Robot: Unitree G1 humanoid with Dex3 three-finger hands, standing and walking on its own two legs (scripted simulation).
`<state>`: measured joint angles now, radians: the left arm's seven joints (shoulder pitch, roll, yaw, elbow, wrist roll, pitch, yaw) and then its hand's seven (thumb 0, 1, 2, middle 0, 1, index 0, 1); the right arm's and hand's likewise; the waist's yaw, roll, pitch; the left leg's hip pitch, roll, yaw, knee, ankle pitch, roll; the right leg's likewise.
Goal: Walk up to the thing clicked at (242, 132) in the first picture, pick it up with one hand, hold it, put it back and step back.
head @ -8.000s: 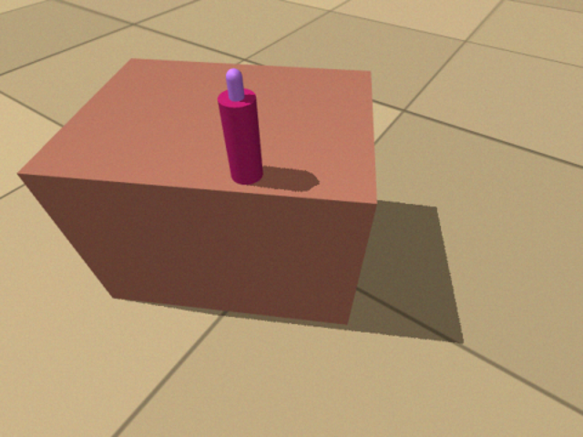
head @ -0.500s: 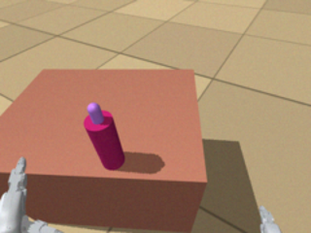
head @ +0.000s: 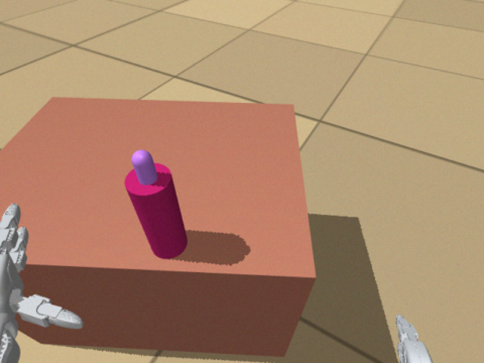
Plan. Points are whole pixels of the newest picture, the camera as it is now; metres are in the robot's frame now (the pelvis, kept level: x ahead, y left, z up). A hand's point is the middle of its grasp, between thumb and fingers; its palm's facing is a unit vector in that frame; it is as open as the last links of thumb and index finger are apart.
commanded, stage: go down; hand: left
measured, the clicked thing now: (157, 205) +0.42 +0.19 +0.02
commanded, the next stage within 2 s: none
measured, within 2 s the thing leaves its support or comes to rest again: neither
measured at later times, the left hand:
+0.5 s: hand (48, 249) +0.29 +0.32 +0.07, palm faces +0.22 -0.97 -0.11, open 17.4 cm
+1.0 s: hand (34, 223) +0.33 +0.35 +0.09, palm faces +0.15 -0.99 +0.02, open 17.7 cm
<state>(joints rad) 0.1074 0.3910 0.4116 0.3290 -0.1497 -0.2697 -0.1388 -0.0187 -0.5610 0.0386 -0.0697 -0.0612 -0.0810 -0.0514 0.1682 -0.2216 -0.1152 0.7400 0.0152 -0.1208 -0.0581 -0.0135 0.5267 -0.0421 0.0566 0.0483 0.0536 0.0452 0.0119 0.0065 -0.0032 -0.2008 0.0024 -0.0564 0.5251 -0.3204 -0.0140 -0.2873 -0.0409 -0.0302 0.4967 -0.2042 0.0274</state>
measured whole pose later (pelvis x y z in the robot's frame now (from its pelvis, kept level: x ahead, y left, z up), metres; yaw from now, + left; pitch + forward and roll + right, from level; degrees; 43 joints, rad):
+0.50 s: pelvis +0.01 +0.01 +0.00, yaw -1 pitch +3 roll -1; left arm -0.08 0.45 0.49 0.58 -0.24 -0.27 -0.38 -0.02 -0.51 0.05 -0.06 -0.02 -0.06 -0.02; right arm 0.20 -0.22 -0.07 0.73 0.01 -0.13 -0.08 -0.01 0.52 -0.05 0.06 0.05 0.05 0.05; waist 0.02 0.01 -0.05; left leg -0.26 0.00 -0.04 0.55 -0.35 0.00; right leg -0.34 -0.04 -0.01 0.51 -0.21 0.04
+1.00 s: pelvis +0.00 +0.00 -0.01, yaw +0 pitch +8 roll -1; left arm -0.36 0.67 0.63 0.96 -0.31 -0.29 -0.63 -0.02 -0.60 0.06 -0.04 -0.03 -0.05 -0.03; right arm 0.18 -0.23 0.02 0.72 0.00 -0.21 -0.13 -0.01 0.53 -0.05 0.06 0.05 0.05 0.05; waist -0.05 -0.02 -0.07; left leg -0.41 0.01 -0.06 0.64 -0.35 -0.01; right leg -0.49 -0.03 -0.03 0.57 -0.22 0.03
